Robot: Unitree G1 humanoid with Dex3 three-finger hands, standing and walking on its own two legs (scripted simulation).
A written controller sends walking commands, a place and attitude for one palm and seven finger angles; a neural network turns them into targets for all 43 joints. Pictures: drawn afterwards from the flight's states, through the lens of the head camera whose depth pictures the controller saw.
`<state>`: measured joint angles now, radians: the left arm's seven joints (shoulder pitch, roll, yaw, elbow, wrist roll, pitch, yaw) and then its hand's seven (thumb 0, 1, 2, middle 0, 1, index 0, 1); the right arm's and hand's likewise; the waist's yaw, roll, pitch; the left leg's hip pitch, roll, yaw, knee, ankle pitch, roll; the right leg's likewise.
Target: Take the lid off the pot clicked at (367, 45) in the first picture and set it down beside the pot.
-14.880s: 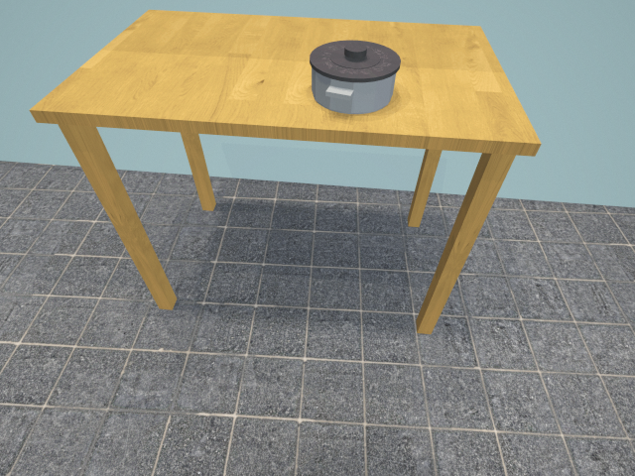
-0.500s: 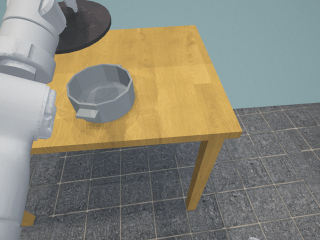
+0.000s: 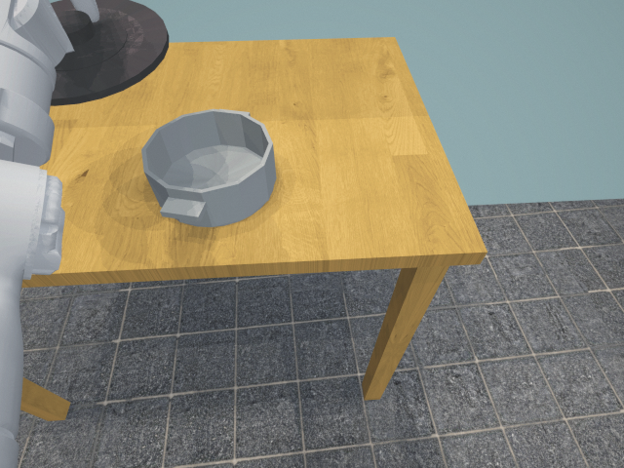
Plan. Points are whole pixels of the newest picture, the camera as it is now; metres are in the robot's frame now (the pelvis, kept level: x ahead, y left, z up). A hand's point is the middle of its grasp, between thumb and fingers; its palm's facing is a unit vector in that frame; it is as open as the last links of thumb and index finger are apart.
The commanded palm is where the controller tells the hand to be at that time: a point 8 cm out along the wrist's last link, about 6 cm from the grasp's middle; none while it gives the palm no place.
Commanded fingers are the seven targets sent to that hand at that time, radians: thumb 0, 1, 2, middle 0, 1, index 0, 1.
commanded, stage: move the lid sideways beside the pot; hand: left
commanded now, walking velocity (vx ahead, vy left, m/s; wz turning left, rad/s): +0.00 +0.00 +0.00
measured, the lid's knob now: (69, 28) +0.53 +0.23 +0.29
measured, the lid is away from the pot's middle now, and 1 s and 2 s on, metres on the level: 0.11 0.21 0.24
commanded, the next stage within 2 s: lower the lid onto the table in 1.34 s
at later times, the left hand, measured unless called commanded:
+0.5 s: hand out of the picture +0.49 +0.27 +0.31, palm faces -0.15 -0.12 -0.98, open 8.1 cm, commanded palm +0.48 +0.27 +0.38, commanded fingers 0.00 0.68 0.99 -1.12 -1.20 -0.67 -1.07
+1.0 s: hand out of the picture +0.48 +0.32 +0.30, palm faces -0.18 -0.16 -0.97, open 8.1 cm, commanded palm +0.50 +0.32 +0.38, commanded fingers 0.00 0.68 0.99 -1.12 -1.20 -0.67 -1.07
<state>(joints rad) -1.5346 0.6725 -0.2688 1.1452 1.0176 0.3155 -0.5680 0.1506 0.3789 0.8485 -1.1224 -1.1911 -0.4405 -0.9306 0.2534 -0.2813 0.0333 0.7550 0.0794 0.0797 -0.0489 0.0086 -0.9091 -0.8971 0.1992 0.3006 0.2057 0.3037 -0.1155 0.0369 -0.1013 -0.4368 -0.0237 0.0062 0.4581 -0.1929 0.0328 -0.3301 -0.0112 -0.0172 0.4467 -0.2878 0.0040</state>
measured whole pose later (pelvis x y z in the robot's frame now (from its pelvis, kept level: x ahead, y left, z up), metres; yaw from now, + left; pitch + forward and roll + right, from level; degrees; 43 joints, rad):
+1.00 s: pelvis +0.01 +0.00 +0.00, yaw -1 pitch +11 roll -1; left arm -1.53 0.91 -0.19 1.22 1.07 0.23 -0.59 0.15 0.38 0.85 -1.12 -1.19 -0.44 -0.93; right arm 0.26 -0.30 0.05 0.75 0.10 0.11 -0.07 0.01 -0.91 -0.90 0.20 0.30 0.21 0.30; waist -0.12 0.04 -0.09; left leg -0.45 0.00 0.00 0.48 -0.22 0.03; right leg -0.33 0.01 -0.02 0.42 -0.28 0.00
